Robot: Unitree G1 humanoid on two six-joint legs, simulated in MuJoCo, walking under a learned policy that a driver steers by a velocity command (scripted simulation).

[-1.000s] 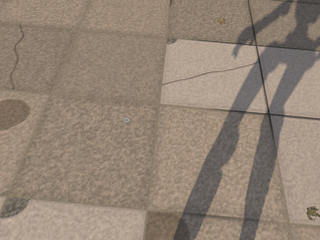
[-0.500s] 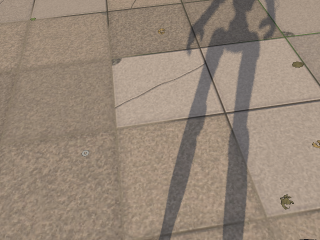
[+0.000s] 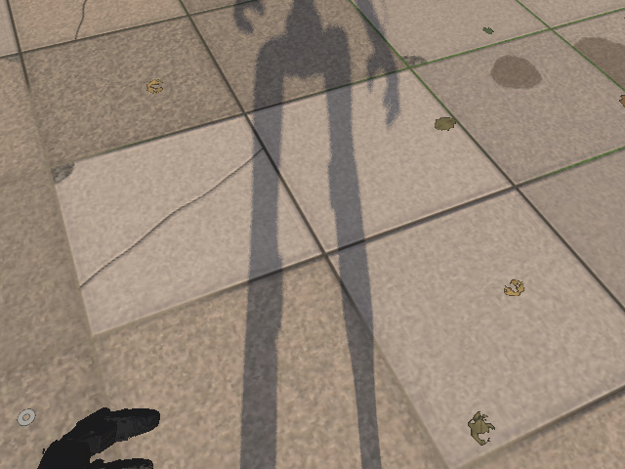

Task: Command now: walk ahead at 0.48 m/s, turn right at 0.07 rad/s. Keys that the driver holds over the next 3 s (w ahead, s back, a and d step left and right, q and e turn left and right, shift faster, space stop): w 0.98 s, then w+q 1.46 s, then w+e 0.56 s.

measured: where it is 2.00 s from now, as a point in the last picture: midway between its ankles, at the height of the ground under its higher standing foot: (237, 207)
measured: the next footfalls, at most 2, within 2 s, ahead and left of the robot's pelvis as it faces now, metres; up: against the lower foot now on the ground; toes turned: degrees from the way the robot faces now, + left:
right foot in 0.06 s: +0.21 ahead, -0.12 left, +0.00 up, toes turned -1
left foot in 0.58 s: +0.51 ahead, +0.10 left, +0.00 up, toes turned +2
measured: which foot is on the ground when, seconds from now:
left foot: down 0.00-0.06, up 0.08-0.56, down 0.58-1.00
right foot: up 0.00-0.04, down 0.06-0.60, up 0.62-1.00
